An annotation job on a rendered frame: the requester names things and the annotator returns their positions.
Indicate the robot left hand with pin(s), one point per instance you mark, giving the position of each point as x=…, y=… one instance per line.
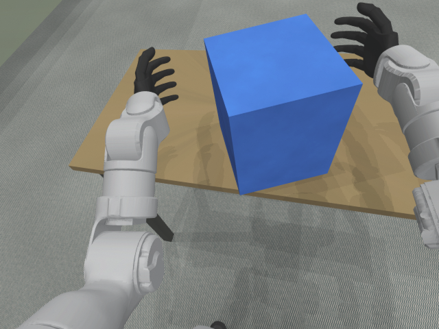
x=145, y=81

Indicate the left robot upper arm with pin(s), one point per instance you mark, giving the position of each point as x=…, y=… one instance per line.
x=121, y=268

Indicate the left robot forearm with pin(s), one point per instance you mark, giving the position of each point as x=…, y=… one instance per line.
x=130, y=164

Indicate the carton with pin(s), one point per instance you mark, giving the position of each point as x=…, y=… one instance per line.
x=284, y=96

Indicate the robot right hand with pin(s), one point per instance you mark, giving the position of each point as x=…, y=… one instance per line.
x=379, y=37

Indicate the right robot upper arm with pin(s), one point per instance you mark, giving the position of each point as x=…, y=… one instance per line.
x=427, y=212

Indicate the table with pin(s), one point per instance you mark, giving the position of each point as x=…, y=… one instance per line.
x=370, y=171

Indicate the right robot forearm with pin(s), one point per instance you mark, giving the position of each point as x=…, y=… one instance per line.
x=409, y=81

